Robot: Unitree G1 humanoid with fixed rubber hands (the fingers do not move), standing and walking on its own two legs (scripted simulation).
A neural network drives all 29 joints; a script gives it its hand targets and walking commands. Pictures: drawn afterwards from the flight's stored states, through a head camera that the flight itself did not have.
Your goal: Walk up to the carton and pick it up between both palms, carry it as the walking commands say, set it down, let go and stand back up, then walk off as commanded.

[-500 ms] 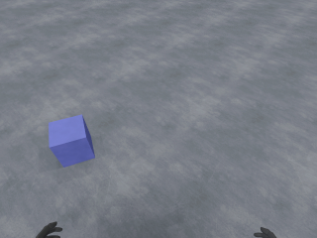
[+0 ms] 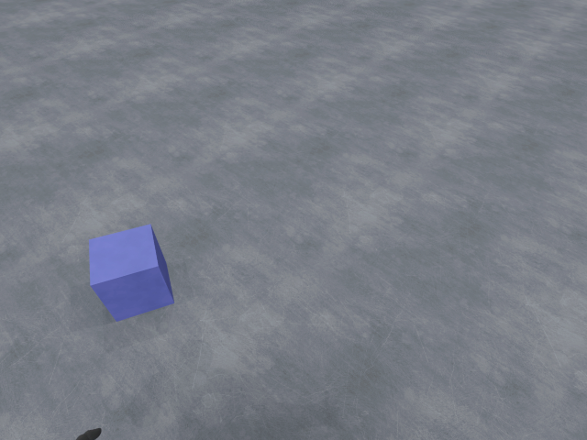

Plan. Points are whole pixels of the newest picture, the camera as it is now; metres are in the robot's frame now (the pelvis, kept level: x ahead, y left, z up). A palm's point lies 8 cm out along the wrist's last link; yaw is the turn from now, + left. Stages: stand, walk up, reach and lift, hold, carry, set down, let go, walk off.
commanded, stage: stand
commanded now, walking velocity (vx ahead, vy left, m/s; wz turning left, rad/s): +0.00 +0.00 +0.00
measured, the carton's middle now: (133, 272) +0.79 +0.58 -0.65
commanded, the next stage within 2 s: walk up in 1.38 s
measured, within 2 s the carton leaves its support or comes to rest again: neither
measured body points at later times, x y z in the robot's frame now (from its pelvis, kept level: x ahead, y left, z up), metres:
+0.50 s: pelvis +0.00 +0.00 +0.01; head +0.01 +0.01 +0.45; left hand +0.11 +0.31 -0.12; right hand +0.09 -0.31 -0.12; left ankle -0.01 +0.12 -0.74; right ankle +0.00 -0.13 -0.74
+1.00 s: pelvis +0.00 +0.00 +0.01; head +0.00 +0.01 +0.46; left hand +0.10 +0.32 -0.12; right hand +0.10 -0.31 -0.11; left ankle -0.01 +0.12 -0.74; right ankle +0.00 -0.13 -0.74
